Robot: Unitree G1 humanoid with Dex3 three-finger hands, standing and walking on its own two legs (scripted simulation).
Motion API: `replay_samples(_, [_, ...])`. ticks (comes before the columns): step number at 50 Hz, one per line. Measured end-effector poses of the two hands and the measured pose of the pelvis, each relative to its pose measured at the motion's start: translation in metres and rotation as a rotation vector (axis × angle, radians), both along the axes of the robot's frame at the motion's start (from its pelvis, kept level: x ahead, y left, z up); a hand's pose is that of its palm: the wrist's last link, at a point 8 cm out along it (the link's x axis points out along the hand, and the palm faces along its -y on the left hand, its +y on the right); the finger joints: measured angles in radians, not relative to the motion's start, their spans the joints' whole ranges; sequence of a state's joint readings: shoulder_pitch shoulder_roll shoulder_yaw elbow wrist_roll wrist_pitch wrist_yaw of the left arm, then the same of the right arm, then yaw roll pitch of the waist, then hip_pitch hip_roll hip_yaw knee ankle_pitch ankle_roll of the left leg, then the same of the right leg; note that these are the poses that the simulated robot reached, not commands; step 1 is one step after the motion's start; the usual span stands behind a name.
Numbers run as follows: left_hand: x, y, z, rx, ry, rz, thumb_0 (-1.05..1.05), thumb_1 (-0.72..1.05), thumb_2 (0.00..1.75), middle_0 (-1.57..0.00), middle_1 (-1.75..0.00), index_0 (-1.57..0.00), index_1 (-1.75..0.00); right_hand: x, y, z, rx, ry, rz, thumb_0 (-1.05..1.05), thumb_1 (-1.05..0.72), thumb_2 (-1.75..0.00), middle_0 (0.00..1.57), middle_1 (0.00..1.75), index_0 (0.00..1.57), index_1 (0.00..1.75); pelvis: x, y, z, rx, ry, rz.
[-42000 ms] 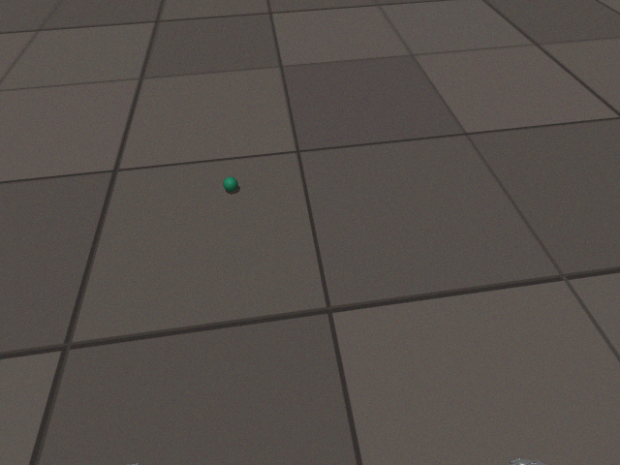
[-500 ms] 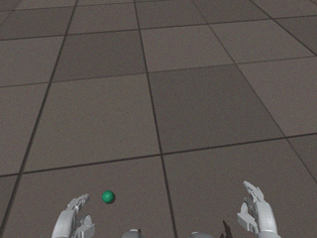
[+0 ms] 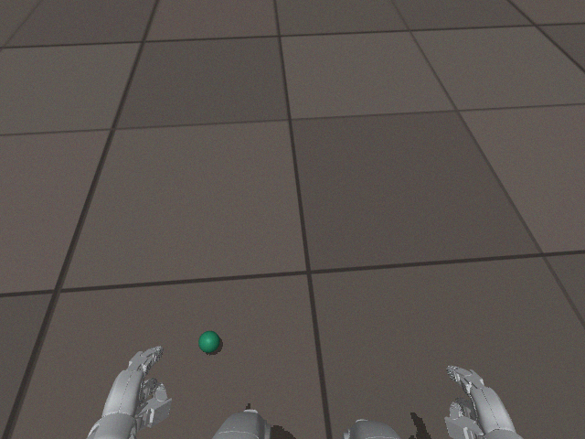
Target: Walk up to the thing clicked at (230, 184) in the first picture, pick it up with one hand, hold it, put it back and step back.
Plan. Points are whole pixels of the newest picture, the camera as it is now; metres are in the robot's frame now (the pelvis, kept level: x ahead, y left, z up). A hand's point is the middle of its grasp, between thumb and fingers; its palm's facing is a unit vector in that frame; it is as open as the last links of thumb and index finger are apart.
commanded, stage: stand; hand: left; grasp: from above
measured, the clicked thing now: (209, 341) +0.45 +0.30 -0.70
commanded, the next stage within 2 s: none
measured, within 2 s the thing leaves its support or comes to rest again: neither
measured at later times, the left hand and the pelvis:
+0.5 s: hand out of the picture +0.05 +0.24 -0.12, palm faces +0.03 -0.95 -0.32, open 7.4 cm; pelvis +0.01 +0.01 +0.04, yaw +0 degrees
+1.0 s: hand out of the picture +0.05 +0.24 -0.11, palm faces +0.02 -0.94 -0.33, open 7.4 cm; pelvis +0.00 +0.00 +0.05, yaw +0 degrees
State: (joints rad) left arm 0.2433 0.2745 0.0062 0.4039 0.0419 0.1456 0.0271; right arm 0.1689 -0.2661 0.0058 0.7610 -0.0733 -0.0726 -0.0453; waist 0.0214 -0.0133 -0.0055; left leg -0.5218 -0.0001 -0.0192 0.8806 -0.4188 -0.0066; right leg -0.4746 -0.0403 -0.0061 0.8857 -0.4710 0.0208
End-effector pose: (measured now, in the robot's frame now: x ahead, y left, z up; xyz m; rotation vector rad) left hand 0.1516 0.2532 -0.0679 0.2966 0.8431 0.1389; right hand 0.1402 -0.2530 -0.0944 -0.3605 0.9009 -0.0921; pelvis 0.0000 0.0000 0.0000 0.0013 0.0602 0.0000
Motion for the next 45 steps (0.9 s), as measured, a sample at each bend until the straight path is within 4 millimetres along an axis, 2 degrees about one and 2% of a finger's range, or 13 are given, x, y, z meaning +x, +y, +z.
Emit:
replay_samples(8, [-0.05, 0.03, -0.018, 0.025, 0.208, 0.093, 0.01, 0.9, 0.9, -0.21, -0.3, -0.2, -0.3, -0.036, -0.016, 0.004, 0.0, 0.153, -0.093, 0.01, -0.91, -0.9, 0.21, 0.3, 0.21, 0.3, 0.004, 0.006, 0.018, -0.001, -0.047, -0.001])
replay_samples(14, [-0.086, 0.034, -0.021, 0.012, 0.332, 0.142, 0.01, 0.9, 0.9, -0.21, -0.3, -0.2, -0.3, -0.056, -0.014, 0.006, 0.007, 0.243, -0.136, 0.01, -0.91, -0.9, 0.2, 0.3, 0.21, 0.3, 0.008, 0.009, 0.031, -0.003, -0.077, 0.0])
replay_samples(19, [-0.103, 0.033, -0.019, 0.0, 0.391, 0.163, 0.01, 0.9, 0.9, -0.21, -0.3, -0.2, -0.3, -0.066, -0.009, 0.008, 0.018, 0.283, -0.157, 0.01, -0.91, -0.9, 0.2, 0.3, 0.21, 0.3, 0.009, 0.01, 0.039, -0.003, -0.1, 0.002])
replay_samples(28, [-0.109, 0.033, -0.014, -0.001, 0.409, 0.166, 0.01, 0.9, 0.9, -0.21, -0.3, -0.2, -0.3, -0.072, -0.008, 0.011, 0.033, 0.302, -0.173, 0.01, -0.91, -0.9, 0.21, 0.3, 0.21, 0.3, 0.005, 0.01, 0.046, -0.001, -0.124, 0.005])
replay_samples(45, [-0.107, 0.037, -0.007, 0.015, 0.403, 0.164, 0.01, 0.9, 0.9, -0.21, -0.3, -0.2, -0.3, -0.082, -0.023, 0.016, 0.02, 0.315, -0.184, 0.01, -0.91, -0.9, 0.2, 0.3, 0.21, 0.3, 0.0, 0.005, 0.05, -0.002, -0.131, 0.006])
